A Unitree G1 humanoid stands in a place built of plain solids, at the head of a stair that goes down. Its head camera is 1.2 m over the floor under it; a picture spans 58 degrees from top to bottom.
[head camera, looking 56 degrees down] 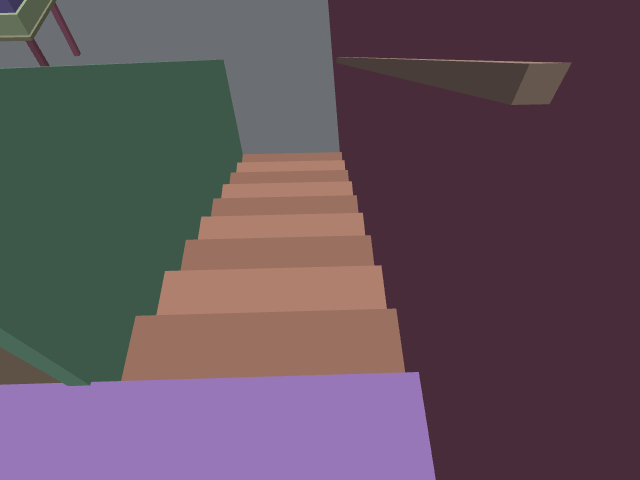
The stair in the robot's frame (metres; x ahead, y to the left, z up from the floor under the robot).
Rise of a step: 0.18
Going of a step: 0.28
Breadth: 0.90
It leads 2 degrees to the left of straight ahead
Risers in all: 10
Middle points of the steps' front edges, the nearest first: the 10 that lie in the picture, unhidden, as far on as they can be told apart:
0.35 0.18 0.00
0.63 0.19 -0.18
0.91 0.19 -0.36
1.19 0.20 -0.54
1.47 0.21 -0.72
1.75 0.22 -0.90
2.03 0.23 -1.09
2.31 0.24 -1.27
2.59 0.24 -1.45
2.86 0.25 -1.63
